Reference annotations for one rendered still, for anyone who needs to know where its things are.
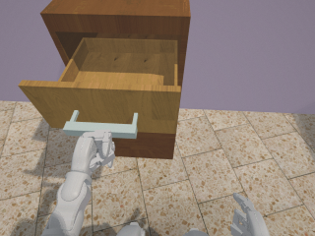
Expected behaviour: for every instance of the handle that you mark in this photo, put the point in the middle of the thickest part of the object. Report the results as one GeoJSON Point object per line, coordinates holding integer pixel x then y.
{"type": "Point", "coordinates": [119, 131]}

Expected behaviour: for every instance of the right robot hand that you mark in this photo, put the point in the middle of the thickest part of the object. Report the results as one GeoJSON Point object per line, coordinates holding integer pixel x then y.
{"type": "Point", "coordinates": [253, 223]}

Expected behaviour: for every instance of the left robot hand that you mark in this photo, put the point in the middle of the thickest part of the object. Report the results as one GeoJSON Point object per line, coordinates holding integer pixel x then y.
{"type": "Point", "coordinates": [90, 144]}

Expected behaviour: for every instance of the drawer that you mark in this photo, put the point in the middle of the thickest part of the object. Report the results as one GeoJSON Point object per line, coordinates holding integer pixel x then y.
{"type": "Point", "coordinates": [108, 80]}

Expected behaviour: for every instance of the cabinet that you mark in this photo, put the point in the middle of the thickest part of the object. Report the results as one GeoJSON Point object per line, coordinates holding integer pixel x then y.
{"type": "Point", "coordinates": [69, 21]}

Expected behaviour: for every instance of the robot left forearm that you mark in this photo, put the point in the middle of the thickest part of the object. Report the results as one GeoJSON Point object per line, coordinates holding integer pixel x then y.
{"type": "Point", "coordinates": [71, 200]}

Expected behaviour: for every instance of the robot left thigh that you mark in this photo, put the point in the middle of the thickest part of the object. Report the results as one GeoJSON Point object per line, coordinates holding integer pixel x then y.
{"type": "Point", "coordinates": [131, 230]}

